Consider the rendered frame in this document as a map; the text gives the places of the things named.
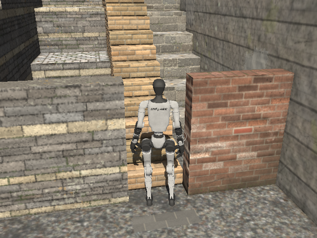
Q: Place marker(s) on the stairs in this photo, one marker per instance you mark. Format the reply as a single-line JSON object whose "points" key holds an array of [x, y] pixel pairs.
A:
{"points": [[133, 57]]}

